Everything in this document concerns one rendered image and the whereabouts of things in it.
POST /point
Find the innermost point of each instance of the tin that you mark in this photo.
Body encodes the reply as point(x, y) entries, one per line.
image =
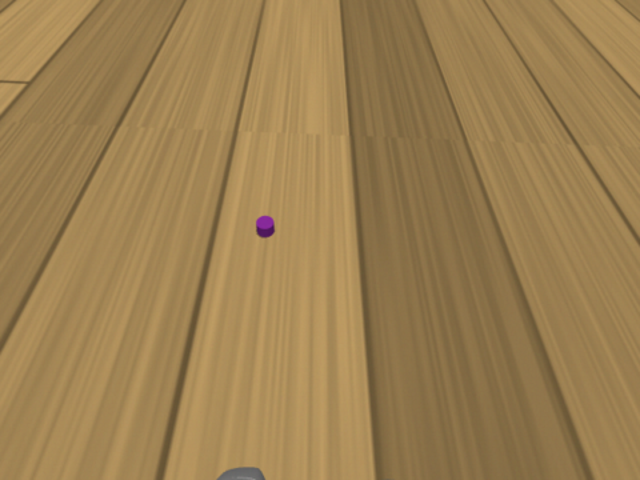
point(265, 226)

